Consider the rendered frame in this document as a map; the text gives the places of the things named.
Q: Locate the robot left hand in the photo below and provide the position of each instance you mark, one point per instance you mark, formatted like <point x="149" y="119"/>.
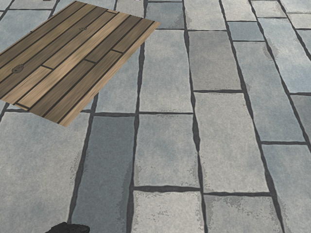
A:
<point x="63" y="227"/>

